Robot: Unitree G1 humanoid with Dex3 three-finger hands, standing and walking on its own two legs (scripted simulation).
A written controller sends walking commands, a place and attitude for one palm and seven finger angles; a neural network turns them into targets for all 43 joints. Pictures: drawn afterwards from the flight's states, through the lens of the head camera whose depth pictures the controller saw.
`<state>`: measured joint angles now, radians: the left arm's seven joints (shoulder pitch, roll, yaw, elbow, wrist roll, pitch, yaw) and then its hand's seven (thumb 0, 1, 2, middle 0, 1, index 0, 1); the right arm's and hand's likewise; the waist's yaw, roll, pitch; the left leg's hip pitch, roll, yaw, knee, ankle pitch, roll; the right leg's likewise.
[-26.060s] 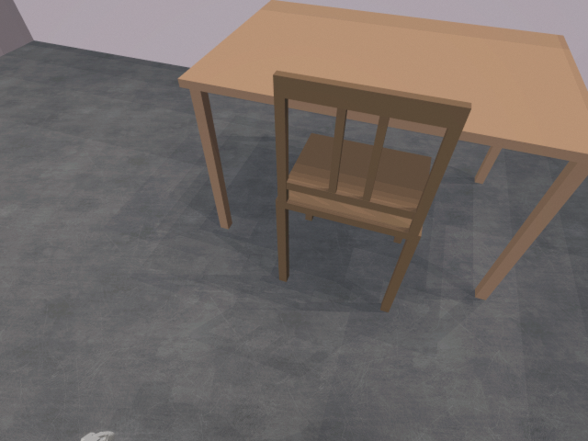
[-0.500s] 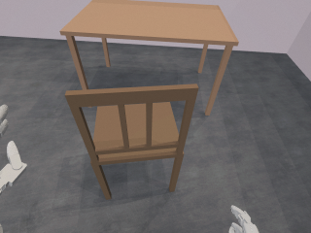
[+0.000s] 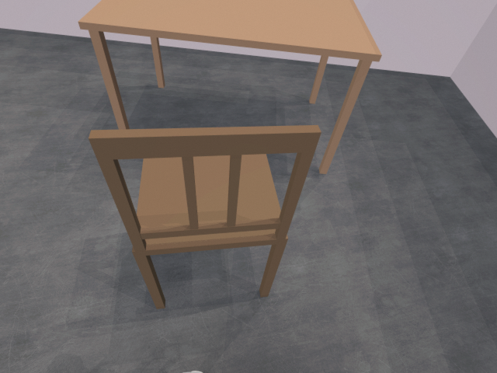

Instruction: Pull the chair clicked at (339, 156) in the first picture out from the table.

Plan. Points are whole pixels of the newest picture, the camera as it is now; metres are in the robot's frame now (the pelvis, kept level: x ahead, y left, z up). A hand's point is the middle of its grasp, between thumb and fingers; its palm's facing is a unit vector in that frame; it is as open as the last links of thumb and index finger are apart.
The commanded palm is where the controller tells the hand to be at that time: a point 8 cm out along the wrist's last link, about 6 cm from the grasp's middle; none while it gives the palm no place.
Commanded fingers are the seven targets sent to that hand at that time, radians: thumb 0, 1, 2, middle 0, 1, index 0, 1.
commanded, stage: let the arm hang, fingers relaxed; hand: left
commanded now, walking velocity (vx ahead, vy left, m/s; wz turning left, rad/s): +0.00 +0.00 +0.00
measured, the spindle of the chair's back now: (191, 195) +0.50 +0.14 -0.08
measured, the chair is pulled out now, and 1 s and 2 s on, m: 0.61 0.61 0.61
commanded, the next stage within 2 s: look to check the result in 0.80 s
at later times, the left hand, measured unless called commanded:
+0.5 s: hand out of the picture +0.00 +0.13 -0.16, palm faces +0.03 -0.99 -0.16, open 7.4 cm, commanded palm none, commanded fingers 0.00 0.90 0.90 -0.20 -0.30 -0.20 -0.30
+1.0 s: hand out of the picture +0.03 +0.13 -0.16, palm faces +0.02 -0.98 -0.18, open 7.4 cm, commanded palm none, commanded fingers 0.00 0.90 0.90 -0.20 -0.30 -0.20 -0.30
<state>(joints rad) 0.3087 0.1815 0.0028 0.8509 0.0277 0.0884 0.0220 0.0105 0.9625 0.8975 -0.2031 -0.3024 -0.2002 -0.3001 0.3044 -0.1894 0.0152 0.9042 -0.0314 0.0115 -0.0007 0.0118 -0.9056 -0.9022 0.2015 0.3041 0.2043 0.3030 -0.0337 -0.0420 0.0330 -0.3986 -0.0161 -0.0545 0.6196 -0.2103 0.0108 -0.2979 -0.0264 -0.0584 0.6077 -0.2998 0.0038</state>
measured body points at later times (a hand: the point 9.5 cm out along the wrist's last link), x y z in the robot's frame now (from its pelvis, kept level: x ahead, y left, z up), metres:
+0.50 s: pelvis +0.03 -0.02 +0.01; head +0.04 -0.03 +0.46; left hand +0.00 +0.18 -0.15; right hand +0.03 -0.23 -0.15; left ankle +0.08 +0.11 -0.72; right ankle +0.02 -0.13 -0.73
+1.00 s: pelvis +0.04 -0.03 +0.01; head +0.06 -0.03 +0.46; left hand +0.03 +0.19 -0.14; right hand +0.02 -0.23 -0.15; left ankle +0.08 +0.11 -0.72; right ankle +0.02 -0.13 -0.73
